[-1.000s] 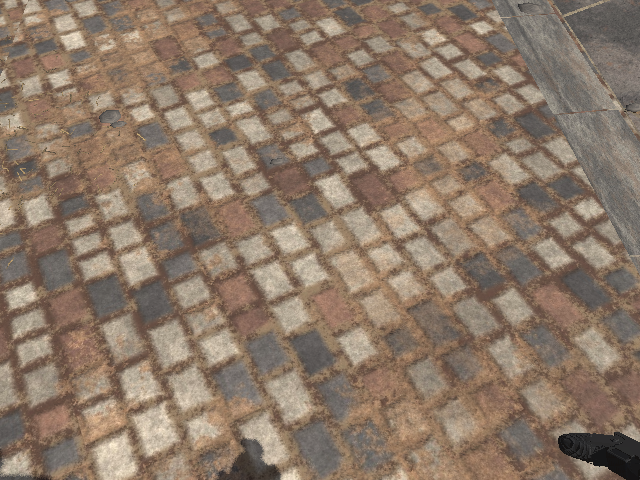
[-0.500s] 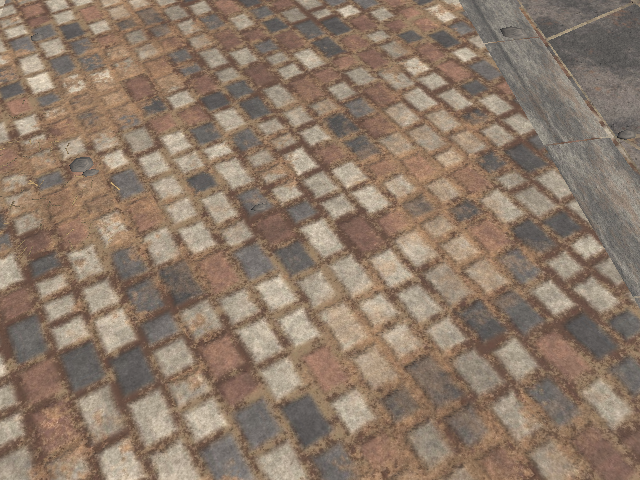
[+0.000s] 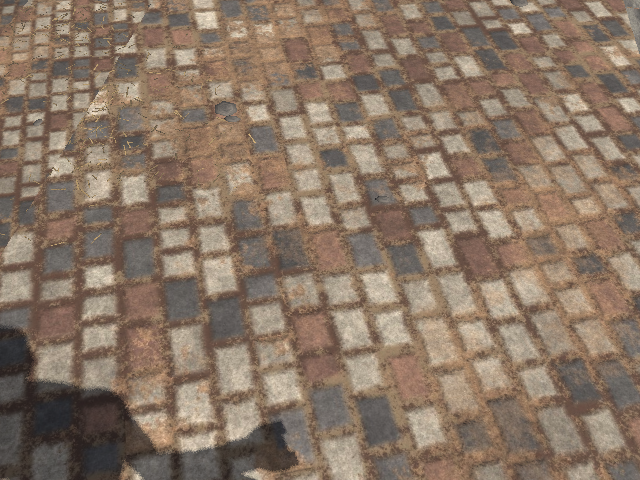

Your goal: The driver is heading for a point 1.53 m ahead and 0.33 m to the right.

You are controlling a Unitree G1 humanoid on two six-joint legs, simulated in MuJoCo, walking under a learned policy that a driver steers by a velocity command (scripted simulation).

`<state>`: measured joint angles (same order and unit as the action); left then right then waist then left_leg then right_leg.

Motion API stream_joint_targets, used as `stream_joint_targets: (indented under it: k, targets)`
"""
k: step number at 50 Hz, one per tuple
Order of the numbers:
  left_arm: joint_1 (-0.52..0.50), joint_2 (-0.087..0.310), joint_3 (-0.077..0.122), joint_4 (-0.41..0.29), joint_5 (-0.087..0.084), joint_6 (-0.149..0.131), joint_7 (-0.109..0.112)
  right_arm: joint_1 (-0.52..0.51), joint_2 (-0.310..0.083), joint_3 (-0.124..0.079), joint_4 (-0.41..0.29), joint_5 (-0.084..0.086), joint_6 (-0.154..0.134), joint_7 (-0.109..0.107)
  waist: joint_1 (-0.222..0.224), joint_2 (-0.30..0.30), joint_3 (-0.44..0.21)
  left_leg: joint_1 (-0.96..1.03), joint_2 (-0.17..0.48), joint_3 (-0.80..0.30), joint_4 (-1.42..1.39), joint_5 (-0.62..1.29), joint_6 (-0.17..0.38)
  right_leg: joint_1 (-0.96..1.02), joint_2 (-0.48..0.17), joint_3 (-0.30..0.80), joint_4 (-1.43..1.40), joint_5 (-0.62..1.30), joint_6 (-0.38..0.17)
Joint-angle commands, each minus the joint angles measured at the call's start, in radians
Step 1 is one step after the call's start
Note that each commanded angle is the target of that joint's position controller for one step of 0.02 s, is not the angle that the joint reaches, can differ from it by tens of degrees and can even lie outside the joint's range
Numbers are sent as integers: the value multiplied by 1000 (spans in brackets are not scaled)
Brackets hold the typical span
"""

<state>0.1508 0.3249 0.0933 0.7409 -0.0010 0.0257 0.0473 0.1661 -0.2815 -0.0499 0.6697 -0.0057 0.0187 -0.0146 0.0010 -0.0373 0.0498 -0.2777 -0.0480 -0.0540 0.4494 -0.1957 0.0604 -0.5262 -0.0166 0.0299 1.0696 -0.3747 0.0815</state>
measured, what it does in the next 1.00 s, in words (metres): steps on the spot, turning right: right foot, then right foot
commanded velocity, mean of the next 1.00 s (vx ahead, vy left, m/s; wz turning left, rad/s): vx -0.02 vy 0.00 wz -0.31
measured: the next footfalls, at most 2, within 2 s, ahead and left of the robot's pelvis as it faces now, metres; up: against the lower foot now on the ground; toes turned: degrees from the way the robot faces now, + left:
right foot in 0.18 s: +0.04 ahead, -0.15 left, +0.00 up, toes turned -3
right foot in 0.90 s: -0.02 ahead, -0.15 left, +0.00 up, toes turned -25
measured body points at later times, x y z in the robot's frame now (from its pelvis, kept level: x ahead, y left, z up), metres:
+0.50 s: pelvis +0.00 +0.01 -0.01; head +0.03 +0.02 +0.44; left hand +0.20 +0.26 -0.12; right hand +0.07 -0.30 -0.10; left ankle +0.02 +0.10 -0.74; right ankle -0.01 -0.14 -0.73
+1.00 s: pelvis -0.03 -0.03 -0.01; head +0.00 -0.06 +0.44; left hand +0.25 +0.13 -0.09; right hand -0.06 -0.34 -0.13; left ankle -0.01 +0.11 -0.70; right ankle -0.06 -0.13 -0.74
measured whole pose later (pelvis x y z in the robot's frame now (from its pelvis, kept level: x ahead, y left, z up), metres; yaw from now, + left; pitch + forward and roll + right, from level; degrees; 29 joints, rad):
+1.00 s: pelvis -0.03 -0.03 -0.01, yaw -23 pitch +1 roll +1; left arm 0.08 0.26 0.04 0.68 0.02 0.04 0.00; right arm 0.19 -0.33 -0.07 0.80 0.02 0.03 -0.02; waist -0.04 0.03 0.08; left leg -0.38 0.03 0.00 0.90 -0.58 -0.04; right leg -0.28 -0.01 -0.03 0.52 -0.25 -0.03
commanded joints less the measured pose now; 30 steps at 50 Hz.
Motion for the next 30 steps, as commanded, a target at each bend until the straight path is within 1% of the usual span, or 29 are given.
stream_joint_targets:
  k: [1, 2, 3, 4, 5, 6, 7, 8, 9, 10, 11, 12, 13, 14, 15, 16, 17, 18, 19, 21, 22, 23, 24, 25, 26, 27, 28, 29, 30]
  targets:
    - [17, 23, -6, -38, 1, -7, -7, -47, -77, -10, -49, -11, -19, -11, 2, 159, -156, 132, 224, -146, -118, 276, 146, 77, -53, 28, -178, 65, 10]
    - [10, 13, -13, -35, 2, -7, -13, -48, -72, -5, -36, -17, -20, -9, -7, 171, -145, 104, 221, -136, -129, 222, 146, 135, -60, 22, -252, 66, 9]
    - [3, 19, -15, -34, 1, -7, -17, -41, -80, -6, -22, -24, -21, -5, -21, 182, -127, 81, 225, -138, -141, 168, 151, 178, -59, 11, -304, 56, 7]
    - [-1, 36, -13, -34, -3, -7, -20, -35, -95, -9, -9, -28, -21, 0, -29, 184, -105, 64, 233, -149, -150, 114, 158, 203, -53, 0, -340, 43, 2]
    - [-2, 56, -9, -36, -8, -8, -22, -39, -112, -12, 0, -27, -20, 3, -32, 180, -82, 53, 243, -165, -152, 72, 161, 213, -46, -9, -372, 32, -5]
    - [0, 72, -6, -38, -11, -9, -22, -48, -131, -17, 6, -20, -17, 4, -28, 174, -59, 51, 250, -178, -144, 51, 162, 212, -38, -19, -407, 31, -14]
    - [10, 77, -5, -36, -12, -12, -22, -59, -143, -21, 10, -11, -14, 2, -16, 161, -46, 56, 253, -182, -128, 54, 157, 220, -30, -28, -460, 55, -25]
    - [24, 75, -6, -33, -10, -16, -24, -59, -150, -24, 17, -1, -12, -2, -3, 144, -41, 62, 250, -177, -109, 72, 143, 241, -23, -35, -535, 122, -39]
    - [28, 84, -7, -36, -3, -20, -24, -33, -151, -27, 31, 4, -11, -6, 1, 117, -41, 74, 236, -165, -89, 90, 114, 261, -29, -19, -596, 229, -56]
    - [28, 117, -1, -45, 3, -22, -23, -16, -147, -30, 33, 0, -15, -11, -9, 71, -58, 78, 206, -134, -39, 81, 76, 283, -66, 38, -590, 413, -79]
    - [24, 166, 12, -44, -4, -22, -22, 12, -139, -33, 22, -14, -19, -14, -54, -37, -79, 62, 125, -58, 5, 38, 38, 292, -96, 94, -554, 536, -117]
    - [36, 155, 18, -39, -18, -21, -24, -26, -122, -33, 14, -20, -19, -19, -32, -96, -95, 74, 62, 34, 68, 10, -3, 256, -117, 156, -593, 469, -164]
    - [39, 143, 16, -44, -15, -22, -24, -66, -105, -34, 5, -17, -14, -23, -16, -128, -88, 55, 23, 84, 141, -27, -33, 243, -155, 236, -646, 419, -199]
    - [44, 144, 17, -46, -7, -23, -21, -95, -79, -33, -6, -14, -8, -27, -1, -164, -81, 5, -2, 87, 192, -61, -45, 256, -192, 319, -681, 397, -239]
    - [40, 143, 16, -54, -2, -26, -18, -95, -64, -33, -12, -9, -2, -27, 2, -196, -78, -45, -20, 74, 226, -123, -47, 281, -217, 373, -702, 402, -271]
    - [33, 143, 17, -61, -1, -31, -17, -85, -57, -34, -16, -6, -1, -22, 2, -217, -86, -87, -27, 50, 267, -226, -44, 314, -238, 410, -709, 429, -294]
    - [33, 143, 18, -65, 0, -37, -16, -81, -57, -37, -18, -3, -5, -17, 6, -212, -98, -121, -23, 21, 316, -326, -41, 347, -251, 434, -705, 473, -308]
    - [29, 152, 22, -66, -4, -40, -16, -73, -62, -40, -19, 2, -10, -11, 5, -183, -107, -146, -9, -1, 325, -361, -41, 376, -254, 441, -692, 507, -307]
    - [14, 159, 26, -67, -15, -36, -13, -60, -65, -41, -16, 8, -16, -6, -2, -154, -118, -141, 4, -11, 271, -330, -45, 391, -239, 428, -676, 521, -289]
    - [-48, 157, 29, -81, -38, -8, -4, -3, -59, -43, 8, 13, -29, 5, -34, -132, -142, -8, -4, 19, 47, -125, -58, 352, -168, 368, -632, 491, -232]
    - [-61, 144, 27, -91, -40, 7, 0, 37, -72, -50, 24, 10, -30, 11, -46, -114, -154, 96, 5, 26, -54, -2, -57, 296, -126, 338, -600, 408, -195]
    - [-40, 100, 15, -101, -27, 14, -1, 69, -136, -68, 26, 0, -25, 9, -31, 16, -156, 201, 136, -98, -116, 44, -18, 171, -50, 262, -470, 225, -140]
    - [-2, 61, 6, -121, -22, 13, -2, 45, -229, -86, 17, -18, -14, 9, 5, 311, -100, 210, 339, -362, -185, 155, 120, -38, 107, 100, -300, -127, -74]
    - [18, 131, 27, -110, -6, 4, -2, 27, -184, -70, -12, -39, -24, 8, -7, 272, -103, 162, 452, -448, -188, 220, 229, -53, 56, 129, -49, -270, -44]
    - [37, 167, 45, -86, -17, 4, -8, -17, -137, -53, -26, -37, -33, 3, 18, 169, -79, 131, 423, -369, -180, 231, 226, -56, 39, 151, 67, -223, -40]
    - [60, 154, 48, -61, -21, 12, -8, -63, -124, -49, -33, -25, -38, -2, 42, 122, -54, 125, 359, -265, -167, 202, 179, -66, 27, 140, 103, -158, -30]
    - [64, 136, 45, -52, -19, 18, -5, -79, -121, -47, -35, -11, -42, -8, 38, 117, -40, 148, 326, -204, -164, 191, 151, -99, 17, 136, 114, -90, -19]
    - [48, 115, 39, -54, -20, 21, -6, -68, -121, -44, -30, -7, -43, -16, 25, 126, -39, 162, 309, -154, -158, 254, 146, -108, 14, 123, 125, -50, -6]
    - [32, 102, 33, -66, -23, 21, -10, -45, -123, -44, -24, -10, -39, -22, 12, 135, -44, 173, 291, -106, -158, 295, 149, -103, 14, 95, 109, -23, 7]
Keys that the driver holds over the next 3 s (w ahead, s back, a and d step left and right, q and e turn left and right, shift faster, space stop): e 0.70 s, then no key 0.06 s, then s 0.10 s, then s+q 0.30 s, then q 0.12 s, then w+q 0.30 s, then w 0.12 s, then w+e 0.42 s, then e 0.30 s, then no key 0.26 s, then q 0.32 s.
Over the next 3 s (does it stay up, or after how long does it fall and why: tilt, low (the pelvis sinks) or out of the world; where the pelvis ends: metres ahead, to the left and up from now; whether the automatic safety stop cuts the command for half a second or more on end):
stays up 0.39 -0.07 -0.02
